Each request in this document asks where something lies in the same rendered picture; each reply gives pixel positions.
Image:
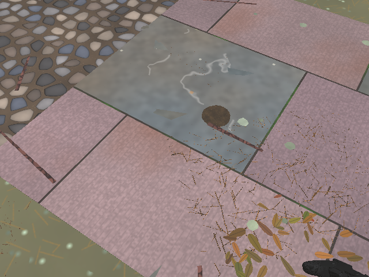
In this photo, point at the robot right hand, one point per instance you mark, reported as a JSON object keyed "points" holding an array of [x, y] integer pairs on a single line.
{"points": [[327, 268]]}

